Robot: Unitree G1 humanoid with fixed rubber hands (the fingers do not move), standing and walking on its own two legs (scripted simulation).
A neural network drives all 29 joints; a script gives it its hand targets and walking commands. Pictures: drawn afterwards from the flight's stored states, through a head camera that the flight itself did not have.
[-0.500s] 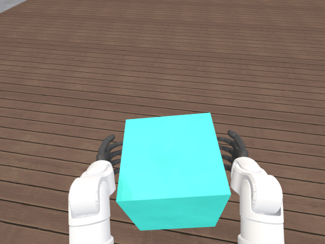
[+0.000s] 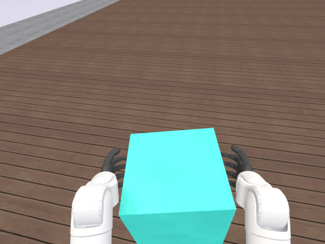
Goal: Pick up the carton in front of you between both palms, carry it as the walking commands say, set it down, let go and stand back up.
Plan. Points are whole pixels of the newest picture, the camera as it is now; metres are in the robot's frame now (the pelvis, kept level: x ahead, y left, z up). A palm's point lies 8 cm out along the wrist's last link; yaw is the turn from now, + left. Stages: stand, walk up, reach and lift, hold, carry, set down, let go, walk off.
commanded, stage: carry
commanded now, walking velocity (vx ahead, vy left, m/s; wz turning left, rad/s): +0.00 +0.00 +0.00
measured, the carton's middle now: (176, 192) +0.27 -0.01 +0.01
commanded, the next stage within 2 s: none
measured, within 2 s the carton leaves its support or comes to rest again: neither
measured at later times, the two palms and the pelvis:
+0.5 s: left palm (99, 191) +0.23 +0.16 +0.10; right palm (237, 188) +0.23 -0.14 +0.10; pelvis -0.01 +0.01 -0.01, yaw +0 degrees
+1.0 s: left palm (95, 203) +0.21 +0.17 +0.07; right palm (230, 199) +0.22 -0.13 +0.07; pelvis -0.04 +0.02 +0.00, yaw +1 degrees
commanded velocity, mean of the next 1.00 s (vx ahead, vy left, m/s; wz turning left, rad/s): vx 0.00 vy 0.00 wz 0.00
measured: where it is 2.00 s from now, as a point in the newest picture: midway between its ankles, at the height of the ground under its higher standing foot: outside the picture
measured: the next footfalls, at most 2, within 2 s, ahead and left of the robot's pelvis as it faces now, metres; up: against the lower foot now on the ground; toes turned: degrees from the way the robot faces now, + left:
none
